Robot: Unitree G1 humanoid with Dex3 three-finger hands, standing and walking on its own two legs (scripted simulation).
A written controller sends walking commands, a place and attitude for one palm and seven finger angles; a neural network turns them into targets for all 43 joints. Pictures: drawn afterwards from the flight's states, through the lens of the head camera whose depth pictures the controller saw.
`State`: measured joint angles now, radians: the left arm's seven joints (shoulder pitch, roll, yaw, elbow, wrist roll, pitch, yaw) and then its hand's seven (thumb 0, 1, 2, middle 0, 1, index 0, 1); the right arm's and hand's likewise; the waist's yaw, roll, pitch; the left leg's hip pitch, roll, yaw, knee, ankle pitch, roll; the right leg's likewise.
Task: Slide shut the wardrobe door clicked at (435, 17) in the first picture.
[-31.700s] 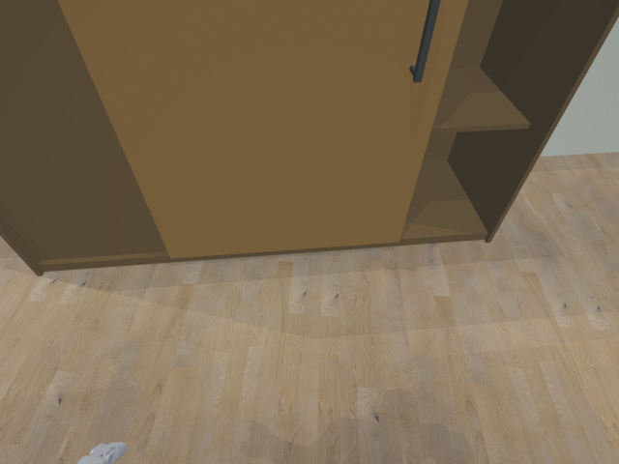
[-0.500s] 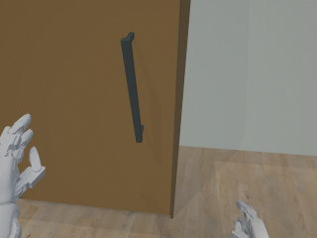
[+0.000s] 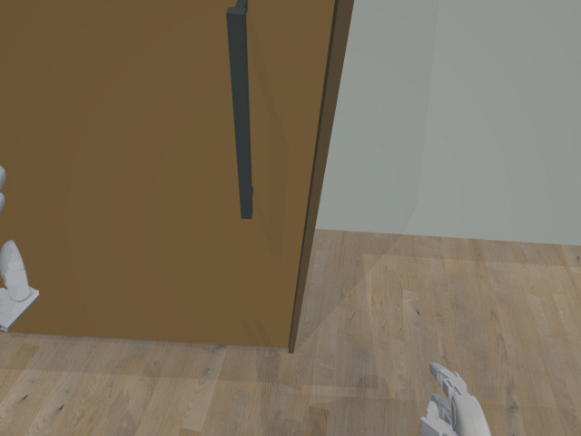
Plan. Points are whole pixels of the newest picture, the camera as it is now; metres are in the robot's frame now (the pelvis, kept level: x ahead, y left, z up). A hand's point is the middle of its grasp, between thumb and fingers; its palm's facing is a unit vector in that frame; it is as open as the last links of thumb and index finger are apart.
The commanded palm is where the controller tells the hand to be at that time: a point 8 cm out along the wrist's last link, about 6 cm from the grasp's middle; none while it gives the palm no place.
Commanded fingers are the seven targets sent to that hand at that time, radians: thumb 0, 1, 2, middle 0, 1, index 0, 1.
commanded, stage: step back with the hand held close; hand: left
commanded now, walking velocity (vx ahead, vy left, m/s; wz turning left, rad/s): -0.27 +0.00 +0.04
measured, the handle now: (244, 128) +0.48 +0.11 +0.18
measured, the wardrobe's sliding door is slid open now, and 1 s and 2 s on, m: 0.00 0.00 0.00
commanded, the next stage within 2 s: stop stepping back and stand still in 0.76 s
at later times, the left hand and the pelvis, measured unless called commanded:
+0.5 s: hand out of the picture +0.13 +0.26 +0.17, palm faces +0.45 -0.77 -0.45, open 7.4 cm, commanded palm +0.06 +0.30 +0.18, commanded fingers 0.00 0.90 0.90 -0.20 -0.30 -0.20 -0.30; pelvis -0.07 +0.00 -0.01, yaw +1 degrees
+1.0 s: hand out of the picture +0.01 +0.30 +0.17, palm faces +0.44 -0.81 -0.38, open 7.4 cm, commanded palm -0.04 +0.34 +0.18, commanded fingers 0.00 0.90 0.90 -0.20 -0.30 -0.20 -0.30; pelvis -0.18 +0.04 -0.01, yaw -1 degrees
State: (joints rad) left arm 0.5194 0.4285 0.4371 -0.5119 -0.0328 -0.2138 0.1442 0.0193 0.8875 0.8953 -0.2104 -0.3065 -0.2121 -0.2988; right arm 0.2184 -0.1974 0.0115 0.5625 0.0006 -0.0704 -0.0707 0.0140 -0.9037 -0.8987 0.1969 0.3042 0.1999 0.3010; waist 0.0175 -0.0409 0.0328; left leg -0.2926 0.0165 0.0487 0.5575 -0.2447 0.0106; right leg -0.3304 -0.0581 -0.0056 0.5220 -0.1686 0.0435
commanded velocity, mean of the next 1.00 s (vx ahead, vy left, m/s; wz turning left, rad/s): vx -0.27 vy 0.00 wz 0.00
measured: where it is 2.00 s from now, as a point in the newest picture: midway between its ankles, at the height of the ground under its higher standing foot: outside the picture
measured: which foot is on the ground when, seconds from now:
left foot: down 0.00-0.98, up 1.00-1.00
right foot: down 0.00-0.26, up 0.28-0.38, down 0.40-0.70, up 0.72-0.98, down 1.00-1.00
